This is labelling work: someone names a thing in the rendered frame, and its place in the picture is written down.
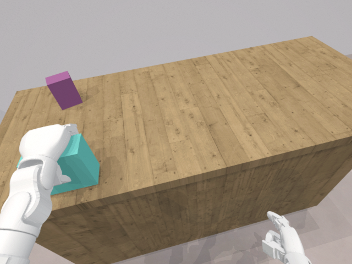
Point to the right robot forearm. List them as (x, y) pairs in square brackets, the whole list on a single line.
[(296, 258)]

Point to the robot right hand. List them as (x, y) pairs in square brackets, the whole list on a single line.
[(277, 246)]

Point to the left robot forearm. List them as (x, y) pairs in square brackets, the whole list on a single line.
[(27, 207)]

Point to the sponge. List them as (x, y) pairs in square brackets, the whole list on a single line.
[(79, 164)]

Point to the table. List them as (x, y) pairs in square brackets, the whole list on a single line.
[(193, 148)]

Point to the robot left hand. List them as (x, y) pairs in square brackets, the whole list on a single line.
[(49, 141)]

